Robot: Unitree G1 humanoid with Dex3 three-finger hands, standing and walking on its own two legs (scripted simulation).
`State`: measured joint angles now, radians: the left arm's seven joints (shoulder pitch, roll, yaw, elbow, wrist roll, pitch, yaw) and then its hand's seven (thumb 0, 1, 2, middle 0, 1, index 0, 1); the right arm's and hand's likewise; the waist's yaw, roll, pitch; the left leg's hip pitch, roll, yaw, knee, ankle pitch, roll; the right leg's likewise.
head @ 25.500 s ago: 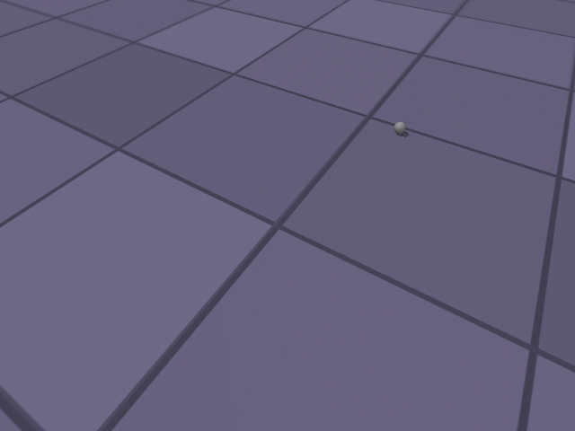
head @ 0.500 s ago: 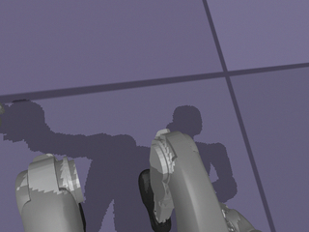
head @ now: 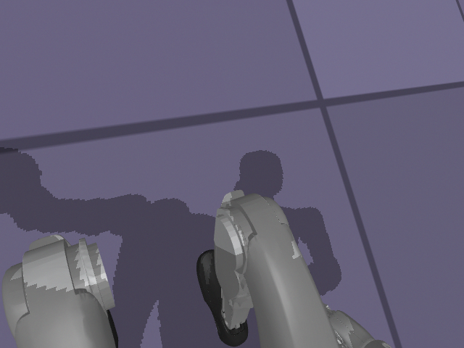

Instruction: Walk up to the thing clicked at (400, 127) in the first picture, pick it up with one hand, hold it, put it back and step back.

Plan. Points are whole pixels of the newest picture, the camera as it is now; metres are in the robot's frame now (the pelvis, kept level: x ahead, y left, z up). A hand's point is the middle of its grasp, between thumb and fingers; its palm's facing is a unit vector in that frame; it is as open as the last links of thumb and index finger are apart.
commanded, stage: rest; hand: left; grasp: from above
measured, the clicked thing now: out of the picture +0.41 +0.34 -0.25
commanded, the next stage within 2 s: open in 0.22 s
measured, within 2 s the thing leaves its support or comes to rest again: neither
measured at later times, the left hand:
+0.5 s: hand out of the picture +0.39 +0.33 -0.25, palm faces -0.46 -0.15 -0.88, open 9.2 cm
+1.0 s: hand out of the picture +0.39 +0.34 -0.25, palm faces -0.46 -0.17 -0.87, open 13.9 cm
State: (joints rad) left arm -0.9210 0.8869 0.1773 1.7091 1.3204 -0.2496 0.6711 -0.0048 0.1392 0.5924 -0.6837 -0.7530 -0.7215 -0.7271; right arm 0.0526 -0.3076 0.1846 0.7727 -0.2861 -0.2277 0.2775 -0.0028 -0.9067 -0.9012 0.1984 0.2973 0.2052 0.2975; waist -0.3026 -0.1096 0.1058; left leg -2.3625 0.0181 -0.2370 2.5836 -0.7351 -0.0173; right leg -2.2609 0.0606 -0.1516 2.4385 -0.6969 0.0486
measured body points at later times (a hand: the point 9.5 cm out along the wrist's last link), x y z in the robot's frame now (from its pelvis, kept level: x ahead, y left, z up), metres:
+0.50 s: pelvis +0.00 +0.00 +0.00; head +0.25 +0.13 +0.35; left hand +0.41 +0.34 -0.19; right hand +0.08 -0.26 -0.07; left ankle +0.06 +0.13 -0.26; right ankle +0.10 -0.12 -0.26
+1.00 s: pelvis -0.01 +0.00 +0.00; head +0.26 +0.13 +0.34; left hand +0.41 +0.35 -0.20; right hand +0.07 -0.26 -0.06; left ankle +0.06 +0.13 -0.26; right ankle +0.10 -0.12 -0.26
